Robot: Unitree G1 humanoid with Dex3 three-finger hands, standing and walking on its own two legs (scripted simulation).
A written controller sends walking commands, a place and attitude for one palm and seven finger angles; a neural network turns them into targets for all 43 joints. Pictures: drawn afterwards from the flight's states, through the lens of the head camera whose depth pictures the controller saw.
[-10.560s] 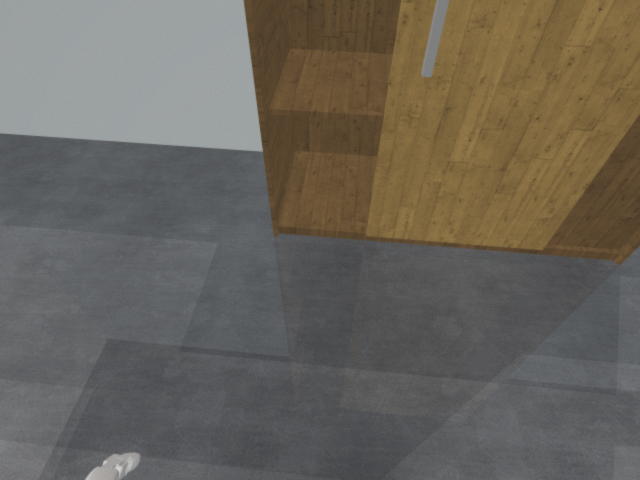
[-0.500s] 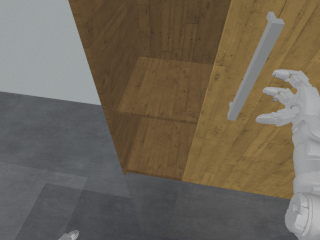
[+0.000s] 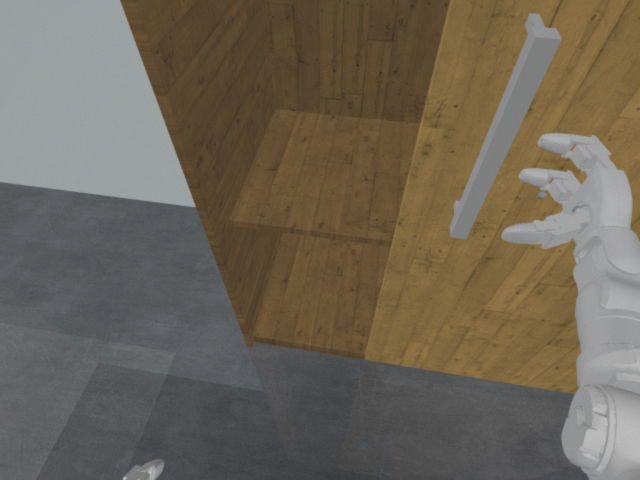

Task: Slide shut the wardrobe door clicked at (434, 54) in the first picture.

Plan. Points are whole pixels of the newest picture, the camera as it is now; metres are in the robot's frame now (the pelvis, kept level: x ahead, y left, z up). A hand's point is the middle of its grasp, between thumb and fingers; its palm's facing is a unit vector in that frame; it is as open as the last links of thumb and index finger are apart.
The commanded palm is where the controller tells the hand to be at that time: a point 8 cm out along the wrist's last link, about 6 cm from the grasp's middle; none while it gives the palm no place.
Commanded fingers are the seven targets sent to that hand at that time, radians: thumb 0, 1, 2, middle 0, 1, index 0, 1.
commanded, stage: move the hooked fingers beside the handle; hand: right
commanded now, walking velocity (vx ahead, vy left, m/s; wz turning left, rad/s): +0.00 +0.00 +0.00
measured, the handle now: (489, 145) +0.52 -0.15 +0.15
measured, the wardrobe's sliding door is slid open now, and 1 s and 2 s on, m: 0.37 0.37 0.37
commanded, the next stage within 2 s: feel for the door with the fingertips in 0.30 s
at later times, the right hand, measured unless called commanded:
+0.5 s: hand (538, 196) +0.44 -0.20 +0.15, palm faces +0.06 +1.00 +0.00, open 14.0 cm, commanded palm +0.41 -0.24 +0.14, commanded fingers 0.00 0.50 -0.30 0.30 1.20 0.30 1.20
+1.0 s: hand (506, 186) +0.45 -0.16 +0.15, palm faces +0.07 +1.00 +0.00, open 14.0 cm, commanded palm +0.43 -0.21 +0.14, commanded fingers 0.00 0.50 -0.30 0.30 1.20 0.30 1.20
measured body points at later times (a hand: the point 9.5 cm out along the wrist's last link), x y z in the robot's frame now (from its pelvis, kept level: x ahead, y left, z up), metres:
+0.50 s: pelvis +0.00 +0.01 +0.00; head +0.03 +0.00 +0.45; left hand +0.07 +0.27 -0.11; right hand +0.43 -0.25 +0.15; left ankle -0.03 +0.13 -0.72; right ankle +0.01 -0.11 -0.72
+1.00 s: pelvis -0.01 +0.01 +0.00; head +0.03 +0.02 +0.45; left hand +0.06 +0.27 -0.12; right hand +0.44 -0.22 +0.15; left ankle -0.03 +0.13 -0.72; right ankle +0.01 -0.11 -0.72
